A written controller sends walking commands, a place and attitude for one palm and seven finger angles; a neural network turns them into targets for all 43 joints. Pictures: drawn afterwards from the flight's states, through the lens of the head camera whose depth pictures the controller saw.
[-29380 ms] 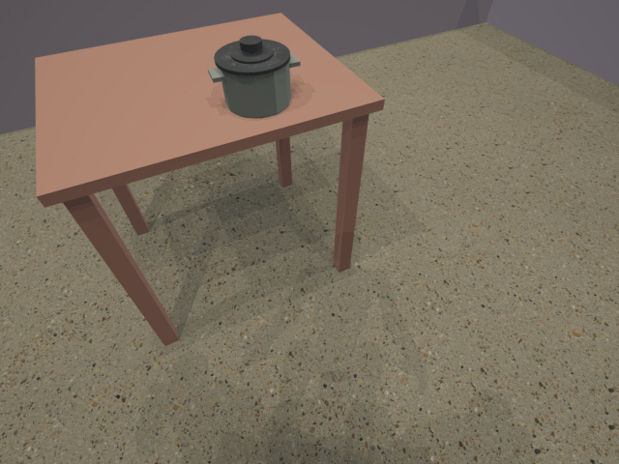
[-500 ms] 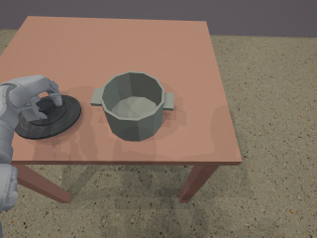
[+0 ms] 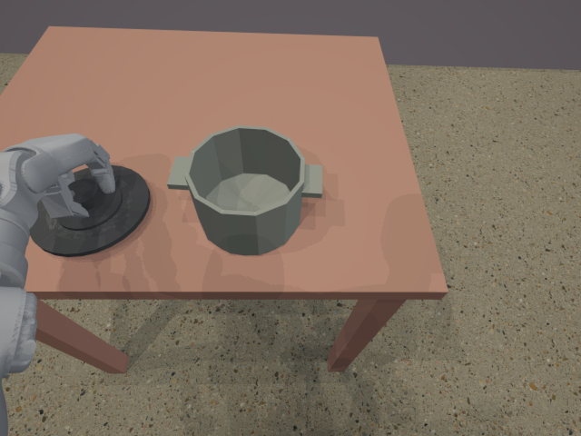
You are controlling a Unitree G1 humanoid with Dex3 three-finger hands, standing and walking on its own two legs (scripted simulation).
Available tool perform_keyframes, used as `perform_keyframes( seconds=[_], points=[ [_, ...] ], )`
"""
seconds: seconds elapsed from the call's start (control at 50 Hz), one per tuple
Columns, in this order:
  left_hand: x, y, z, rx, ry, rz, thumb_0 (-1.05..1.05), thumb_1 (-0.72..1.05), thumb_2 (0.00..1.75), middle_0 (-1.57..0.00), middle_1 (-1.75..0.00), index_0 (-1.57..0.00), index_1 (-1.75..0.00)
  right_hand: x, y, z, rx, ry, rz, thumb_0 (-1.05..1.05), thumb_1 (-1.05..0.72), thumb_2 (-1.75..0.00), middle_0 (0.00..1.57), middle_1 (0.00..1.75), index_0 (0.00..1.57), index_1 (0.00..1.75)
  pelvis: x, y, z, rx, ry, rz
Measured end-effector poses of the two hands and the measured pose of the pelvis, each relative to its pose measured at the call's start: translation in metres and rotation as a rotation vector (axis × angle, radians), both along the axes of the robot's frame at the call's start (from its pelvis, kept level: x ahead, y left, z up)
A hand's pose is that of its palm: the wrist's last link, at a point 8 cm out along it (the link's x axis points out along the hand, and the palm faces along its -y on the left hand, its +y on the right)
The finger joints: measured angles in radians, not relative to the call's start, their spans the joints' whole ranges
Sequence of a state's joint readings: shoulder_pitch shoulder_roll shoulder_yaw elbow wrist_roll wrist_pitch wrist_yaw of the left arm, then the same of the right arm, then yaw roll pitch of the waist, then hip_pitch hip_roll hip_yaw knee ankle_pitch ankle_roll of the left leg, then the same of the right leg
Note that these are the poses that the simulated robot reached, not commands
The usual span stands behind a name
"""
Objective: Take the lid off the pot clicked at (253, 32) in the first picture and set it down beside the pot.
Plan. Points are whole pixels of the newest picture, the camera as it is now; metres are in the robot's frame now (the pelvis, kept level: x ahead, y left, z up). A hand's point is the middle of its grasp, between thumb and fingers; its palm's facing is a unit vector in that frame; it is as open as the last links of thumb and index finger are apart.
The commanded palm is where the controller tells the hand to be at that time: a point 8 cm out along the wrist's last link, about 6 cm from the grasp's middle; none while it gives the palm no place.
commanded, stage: lower the lid onto the table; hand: left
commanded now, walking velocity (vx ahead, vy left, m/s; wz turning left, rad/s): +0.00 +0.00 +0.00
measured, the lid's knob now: (82, 195) +0.45 +0.30 +0.04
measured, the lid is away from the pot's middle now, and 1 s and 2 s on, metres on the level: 0.24 0.24 0.24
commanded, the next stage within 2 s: open the fingers wide in 0.16 s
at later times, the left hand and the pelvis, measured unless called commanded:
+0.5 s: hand (73, 198) +0.42 +0.30 +0.06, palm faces -0.46 -0.08 -0.88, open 8.0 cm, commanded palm +0.44 +0.30 +0.11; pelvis +0.00 +0.00 +0.00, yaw -1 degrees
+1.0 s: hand (71, 202) +0.42 +0.30 +0.06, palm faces -0.45 -0.11 -0.88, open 9.1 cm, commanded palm +0.43 +0.30 +0.11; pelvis +0.00 -0.01 +0.00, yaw +0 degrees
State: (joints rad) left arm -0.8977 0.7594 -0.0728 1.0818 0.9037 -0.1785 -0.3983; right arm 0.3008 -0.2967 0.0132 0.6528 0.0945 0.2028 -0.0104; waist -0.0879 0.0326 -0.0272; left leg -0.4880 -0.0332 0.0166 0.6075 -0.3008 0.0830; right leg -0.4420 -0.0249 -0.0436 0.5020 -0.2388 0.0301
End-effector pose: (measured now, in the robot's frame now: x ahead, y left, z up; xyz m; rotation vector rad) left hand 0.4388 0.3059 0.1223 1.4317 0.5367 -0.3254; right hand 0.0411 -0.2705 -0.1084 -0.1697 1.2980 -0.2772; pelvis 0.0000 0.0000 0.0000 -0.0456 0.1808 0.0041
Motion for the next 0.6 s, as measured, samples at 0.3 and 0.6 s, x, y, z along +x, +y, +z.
perform_keyframes(
  seconds=[0.3,0.6],
  points=[
    [0.003,-0.002,-0.001,0.009,-0.002,-0.003,-0.04,0.1,0.85,-0.7,-0.96,-0.72,-0.9,-0.016,-0.005,-0.002,-0.019,0.019,-0.021,0.0,-0.9,-0.9,0.2,0.3,0.2,0.3,-0.003,-0.002,-0.004,-0.002,0.015,-0.01],
    [-0.01,-0.004,-0.005,0.01,-0.081,-0.059,-0.03,0.19,0.82,-0.63,-0.96,-0.64,-0.91,0.002,-0.005,-0.003,-0.013,0.039,-0.001,0.0,-0.9,-0.9,0.2,0.3,0.2,0.3,0.0,-0.005,-0.001,-0.001,0.014,-0.006]
  ],
)
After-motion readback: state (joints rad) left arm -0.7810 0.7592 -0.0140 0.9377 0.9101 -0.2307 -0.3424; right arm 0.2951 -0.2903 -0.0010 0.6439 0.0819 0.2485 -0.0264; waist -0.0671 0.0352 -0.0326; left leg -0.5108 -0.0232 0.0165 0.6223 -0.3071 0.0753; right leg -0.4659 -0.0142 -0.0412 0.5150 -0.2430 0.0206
